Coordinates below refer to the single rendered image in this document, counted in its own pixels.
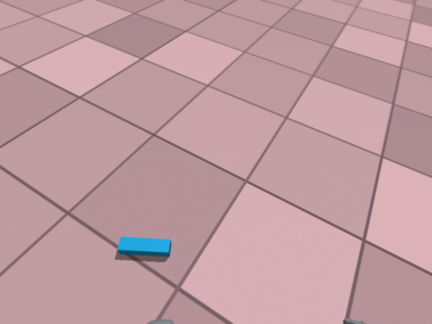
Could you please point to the carton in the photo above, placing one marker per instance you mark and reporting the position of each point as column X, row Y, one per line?
column 144, row 246

